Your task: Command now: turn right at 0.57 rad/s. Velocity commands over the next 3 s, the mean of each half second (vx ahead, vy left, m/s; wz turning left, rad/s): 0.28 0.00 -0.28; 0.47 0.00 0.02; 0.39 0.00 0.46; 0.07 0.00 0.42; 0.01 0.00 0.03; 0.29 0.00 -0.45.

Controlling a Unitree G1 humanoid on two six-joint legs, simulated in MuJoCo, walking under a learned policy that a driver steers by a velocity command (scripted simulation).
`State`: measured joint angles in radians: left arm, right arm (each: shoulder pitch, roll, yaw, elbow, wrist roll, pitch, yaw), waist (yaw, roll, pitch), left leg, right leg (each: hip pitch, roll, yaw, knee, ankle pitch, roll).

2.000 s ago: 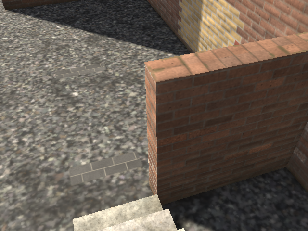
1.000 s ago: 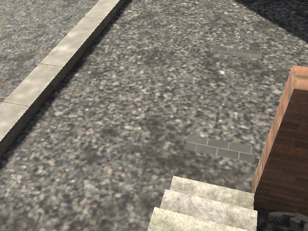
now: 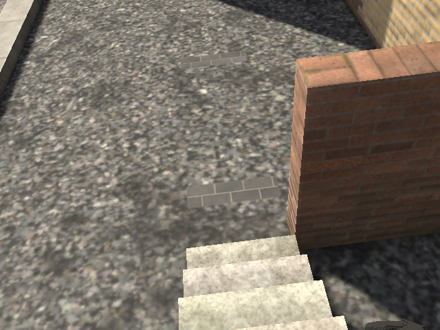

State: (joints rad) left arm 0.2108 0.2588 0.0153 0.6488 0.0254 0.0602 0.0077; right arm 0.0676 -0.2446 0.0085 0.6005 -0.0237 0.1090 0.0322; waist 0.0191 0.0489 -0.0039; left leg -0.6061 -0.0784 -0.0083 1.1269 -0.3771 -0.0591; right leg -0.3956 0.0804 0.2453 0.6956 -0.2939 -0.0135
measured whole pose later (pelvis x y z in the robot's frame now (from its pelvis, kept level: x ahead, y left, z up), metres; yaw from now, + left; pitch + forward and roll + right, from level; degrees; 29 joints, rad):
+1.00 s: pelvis +0.34 -0.11 -0.20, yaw -5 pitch -2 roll +1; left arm 0.56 0.20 0.00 1.08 0.02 -0.11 -0.04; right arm 0.22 -0.26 -0.07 1.00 -0.05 0.06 -0.01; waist 0.00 -0.01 0.00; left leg -0.76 -0.08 -0.12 1.35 -0.08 0.02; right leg -0.25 0.03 -0.10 0.74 -0.46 -0.09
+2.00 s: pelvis +0.68 -0.10 -0.45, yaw +23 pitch -3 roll -2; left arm 0.43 0.18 0.00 1.04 0.01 -0.02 -0.03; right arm 0.31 -0.17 0.02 0.90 0.01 0.02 -0.04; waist 0.09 0.02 -0.14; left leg -0.28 -0.11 -0.17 1.12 -0.77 0.06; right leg -0.38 0.03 0.06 0.77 0.36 0.19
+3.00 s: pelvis +0.75 +0.05 -0.57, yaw +6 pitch -2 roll +1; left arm 0.38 0.20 -0.01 1.00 0.00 0.02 0.00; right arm 0.16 -0.20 0.02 0.74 -0.05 0.05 0.01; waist 0.07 0.03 -0.05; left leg -0.76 0.05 -0.08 1.34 -0.08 -0.10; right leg -0.30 0.10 0.09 0.72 -0.38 -0.09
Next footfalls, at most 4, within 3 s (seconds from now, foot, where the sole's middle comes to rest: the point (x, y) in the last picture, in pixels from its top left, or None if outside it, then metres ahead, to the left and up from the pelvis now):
0.06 left None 0.06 0.11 -0.76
0.76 right None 0.34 -0.17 -0.95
1.34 left None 0.58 -0.02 -1.14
1.86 right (310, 313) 0.75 -0.21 -1.17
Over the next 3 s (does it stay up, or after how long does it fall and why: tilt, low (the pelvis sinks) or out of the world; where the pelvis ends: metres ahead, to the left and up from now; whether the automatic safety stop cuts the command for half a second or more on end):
stays up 0.75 0.05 -0.57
